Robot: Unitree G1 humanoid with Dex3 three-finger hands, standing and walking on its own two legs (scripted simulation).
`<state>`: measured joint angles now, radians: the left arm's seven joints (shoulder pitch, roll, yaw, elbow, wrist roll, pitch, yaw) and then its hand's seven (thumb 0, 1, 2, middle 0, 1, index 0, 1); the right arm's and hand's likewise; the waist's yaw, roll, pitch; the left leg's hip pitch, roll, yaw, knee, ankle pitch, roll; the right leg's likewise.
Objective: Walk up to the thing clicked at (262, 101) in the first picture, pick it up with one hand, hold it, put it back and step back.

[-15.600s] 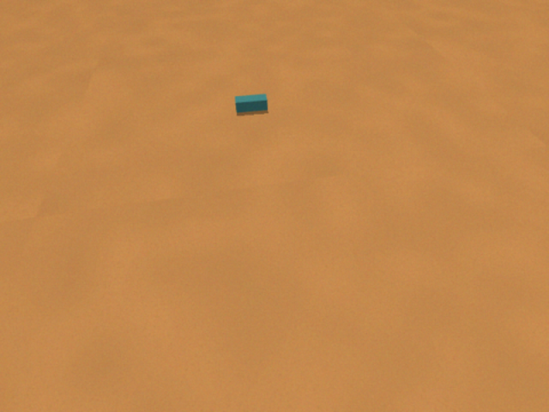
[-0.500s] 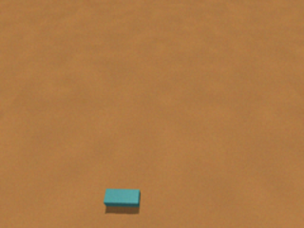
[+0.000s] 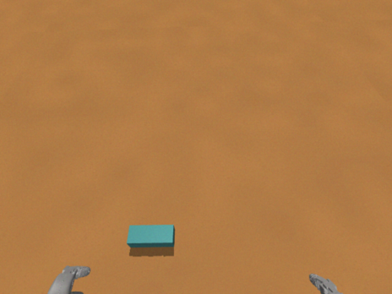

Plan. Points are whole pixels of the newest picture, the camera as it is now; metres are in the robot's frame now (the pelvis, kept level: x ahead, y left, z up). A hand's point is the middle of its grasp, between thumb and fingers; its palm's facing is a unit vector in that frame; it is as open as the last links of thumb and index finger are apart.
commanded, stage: rise first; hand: left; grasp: from above
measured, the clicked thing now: (151, 236) +0.46 +0.23 -0.71
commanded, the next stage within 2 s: none
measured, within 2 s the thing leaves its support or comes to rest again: neither
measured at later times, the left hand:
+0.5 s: hand out of the picture +0.14 +0.26 -0.20, palm faces -0.15 -0.88 -0.45, open 14.2 cm
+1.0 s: hand (105, 291) +0.19 +0.28 -0.33, palm faces -0.40 -0.63 -0.66, open 14.2 cm
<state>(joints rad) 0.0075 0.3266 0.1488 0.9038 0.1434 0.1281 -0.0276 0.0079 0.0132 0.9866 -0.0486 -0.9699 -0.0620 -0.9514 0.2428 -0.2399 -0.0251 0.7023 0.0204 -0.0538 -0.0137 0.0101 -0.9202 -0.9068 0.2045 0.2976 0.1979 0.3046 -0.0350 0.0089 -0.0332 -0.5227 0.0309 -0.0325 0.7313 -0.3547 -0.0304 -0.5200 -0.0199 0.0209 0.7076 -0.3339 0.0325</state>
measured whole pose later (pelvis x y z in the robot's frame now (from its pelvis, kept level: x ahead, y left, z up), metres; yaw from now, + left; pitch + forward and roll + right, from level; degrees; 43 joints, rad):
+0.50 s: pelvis +0.00 +0.01 -0.07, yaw +0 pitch +18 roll -2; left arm 0.28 0.32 0.13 0.39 0.23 0.28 -0.01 0.00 -0.53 0.98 -0.07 -1.07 -0.07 -1.06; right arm 0.20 -0.23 -0.03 0.53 0.00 -0.14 -0.03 0.01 -0.91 -0.91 0.20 0.30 0.20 0.30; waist -0.03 0.01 -0.13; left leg -0.94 0.03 -0.07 1.18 -0.56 -0.03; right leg -0.91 -0.01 0.00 1.13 -0.53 0.04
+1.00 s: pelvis -0.04 +0.00 -0.18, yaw +0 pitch +30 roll -2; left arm -0.03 0.43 0.11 0.60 0.55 0.00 0.04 0.00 -0.56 0.98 -0.10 -1.04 -0.09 -1.04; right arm 0.11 -0.28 -0.05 0.59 -0.01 -0.22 0.01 0.01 -0.93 -0.91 0.21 0.30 0.20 0.30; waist -0.04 0.01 -0.19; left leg -1.51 0.00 -0.08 1.66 -0.67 -0.04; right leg -1.49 -0.02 0.02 1.63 -0.65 0.05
